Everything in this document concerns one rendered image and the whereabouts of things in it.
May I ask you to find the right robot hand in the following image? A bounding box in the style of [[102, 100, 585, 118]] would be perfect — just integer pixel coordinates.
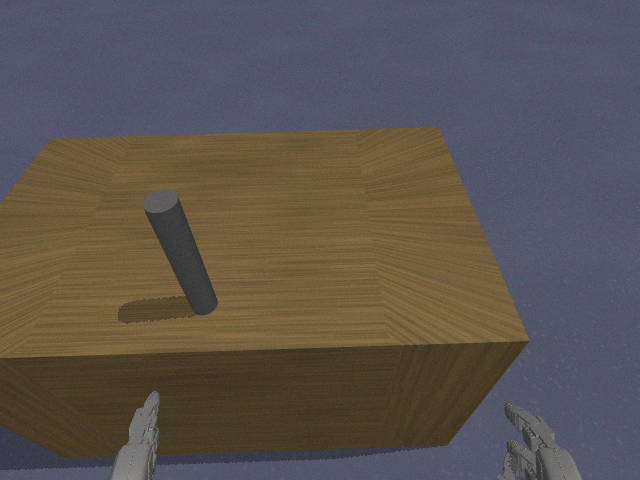
[[497, 402, 583, 480]]

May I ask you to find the left robot hand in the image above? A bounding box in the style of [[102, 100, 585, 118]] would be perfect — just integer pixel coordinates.
[[109, 391, 160, 480]]

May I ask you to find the can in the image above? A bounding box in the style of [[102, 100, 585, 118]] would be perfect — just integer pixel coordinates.
[[142, 190, 218, 315]]

